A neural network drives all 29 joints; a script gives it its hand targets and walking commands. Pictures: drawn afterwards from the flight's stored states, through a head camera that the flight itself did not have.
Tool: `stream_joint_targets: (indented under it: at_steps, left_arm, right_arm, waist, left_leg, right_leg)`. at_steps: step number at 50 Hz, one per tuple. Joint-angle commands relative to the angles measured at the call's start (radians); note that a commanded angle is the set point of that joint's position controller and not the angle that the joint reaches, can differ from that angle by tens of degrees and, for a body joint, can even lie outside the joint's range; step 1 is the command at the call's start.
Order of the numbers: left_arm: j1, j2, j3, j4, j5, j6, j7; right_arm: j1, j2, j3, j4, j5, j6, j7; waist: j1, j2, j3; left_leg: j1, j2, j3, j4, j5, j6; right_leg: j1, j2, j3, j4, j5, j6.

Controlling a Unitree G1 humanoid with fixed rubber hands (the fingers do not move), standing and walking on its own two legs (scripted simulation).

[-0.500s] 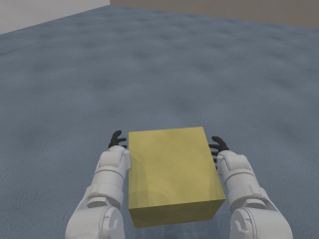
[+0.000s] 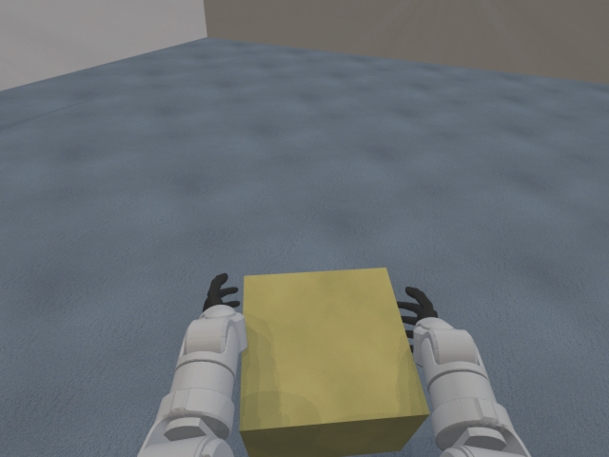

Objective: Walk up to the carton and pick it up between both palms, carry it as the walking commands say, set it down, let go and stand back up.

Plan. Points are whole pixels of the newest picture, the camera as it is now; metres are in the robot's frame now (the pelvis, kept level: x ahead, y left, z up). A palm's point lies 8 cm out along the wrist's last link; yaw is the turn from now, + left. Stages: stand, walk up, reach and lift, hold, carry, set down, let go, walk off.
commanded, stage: reach and lift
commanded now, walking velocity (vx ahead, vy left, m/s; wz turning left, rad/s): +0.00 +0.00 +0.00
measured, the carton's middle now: (321, 362) +0.30 -0.01 -0.02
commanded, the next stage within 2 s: hold in 0.40 s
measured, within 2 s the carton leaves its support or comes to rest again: neither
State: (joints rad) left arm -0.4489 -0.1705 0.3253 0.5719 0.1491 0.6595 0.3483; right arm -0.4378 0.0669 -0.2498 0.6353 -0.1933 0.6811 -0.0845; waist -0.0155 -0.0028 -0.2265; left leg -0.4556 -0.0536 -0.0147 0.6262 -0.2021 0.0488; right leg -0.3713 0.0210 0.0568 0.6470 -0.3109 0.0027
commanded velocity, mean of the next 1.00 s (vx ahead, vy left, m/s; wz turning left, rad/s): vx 0.00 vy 0.00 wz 0.00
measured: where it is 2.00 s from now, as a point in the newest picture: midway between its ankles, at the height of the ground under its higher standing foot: outside the picture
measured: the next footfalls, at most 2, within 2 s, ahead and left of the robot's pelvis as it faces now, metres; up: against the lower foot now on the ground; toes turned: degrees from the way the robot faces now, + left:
none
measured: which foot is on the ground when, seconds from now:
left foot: down 0.00-1.00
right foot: down 0.00-1.00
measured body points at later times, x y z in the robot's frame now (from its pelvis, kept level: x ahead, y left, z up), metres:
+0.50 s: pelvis +0.00 +0.00 +0.00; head -0.08 +0.01 +0.44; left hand +0.31 +0.15 +0.05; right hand +0.31 -0.16 +0.04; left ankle +0.07 +0.08 -0.72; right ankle +0.02 -0.14 -0.72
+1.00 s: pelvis +0.00 +0.00 +0.00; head -0.08 +0.01 +0.44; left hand +0.31 +0.15 +0.05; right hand +0.31 -0.15 +0.04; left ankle +0.07 +0.08 -0.72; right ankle +0.02 -0.14 -0.72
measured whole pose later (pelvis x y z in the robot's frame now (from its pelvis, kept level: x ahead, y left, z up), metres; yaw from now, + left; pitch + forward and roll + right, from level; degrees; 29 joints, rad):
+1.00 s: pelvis +0.00 +0.00 +0.00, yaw +0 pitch +1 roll -1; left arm -0.41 -0.17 0.31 0.56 0.15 0.66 0.35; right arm -0.42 0.07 -0.24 0.63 -0.19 0.68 -0.09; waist 0.00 0.00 -0.23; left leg -0.44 -0.06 -0.01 0.62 -0.20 0.05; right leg -0.35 0.02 0.06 0.65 -0.31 0.00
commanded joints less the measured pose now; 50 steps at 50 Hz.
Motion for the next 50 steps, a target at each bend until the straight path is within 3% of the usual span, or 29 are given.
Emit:
stream_joint_targets:
  at_steps: [1,8,17,22,33,50]
  left_arm:
    - [-0.736,-1.134,-0.577,-0.062,-0.262,0.019,-0.639]
    - [-0.723,-1.126,-0.576,-0.044,-0.257,0.017,-0.648]
    - [-0.689,-1.142,-0.623,-0.096,-0.278,0.018,-0.645]
    - [-0.716,-1.142,-0.632,-0.118,-0.288,0.015,-0.647]
    - [-0.737,-1.137,-0.592,-0.056,-0.268,0.012,-0.649]
    - [-0.708,-1.134,-0.593,-0.058,-0.265,0.011,-0.657]
  right_arm:
    - [-0.946,1.163,0.503,-0.334,0.309,-0.078,0.396]
    - [-0.935,1.169,0.497,-0.310,0.299,-0.086,0.394]
    - [-0.888,1.178,0.526,-0.333,0.306,-0.080,0.396]
    - [-0.903,1.186,0.532,-0.339,0.314,-0.083,0.397]
    - [-0.939,1.176,0.493,-0.285,0.301,-0.097,0.403]
    - [-0.912,1.184,0.499,-0.299,0.306,-0.097,0.396]
  waist:
    - [0.013,-0.032,-0.344]
    - [0.018,-0.049,-0.313]
    - [0.013,-0.032,-0.356]
    - [0.013,-0.035,-0.342]
    - [0.019,-0.030,-0.290]
    - [0.023,-0.033,-0.296]
  left_leg:
    - [0.535,-0.006,-0.058,-0.107,0.059,-0.053]
    - [0.570,-0.011,-0.053,-0.102,0.029,-0.056]
    - [0.578,-0.004,-0.056,-0.112,0.099,-0.055]
    - [0.566,-0.003,-0.056,-0.112,0.062,-0.052]
    - [0.555,0.000,-0.057,-0.123,-0.043,-0.050]
    - [0.558,-0.002,-0.053,-0.126,0.002,-0.043]
  right_leg:
    - [-0.017,0.019,0.046,-0.224,0.032,-0.050]
    - [-0.079,0.003,0.048,-0.245,-0.015,-0.059]
    - [-0.019,0.023,0.041,-0.221,0.063,-0.050]
    - [-0.027,0.020,0.043,-0.221,0.032,-0.053]
    - [-0.074,0.012,0.038,-0.226,-0.064,-0.060]
    - [-0.039,0.015,0.042,-0.222,-0.026,-0.052]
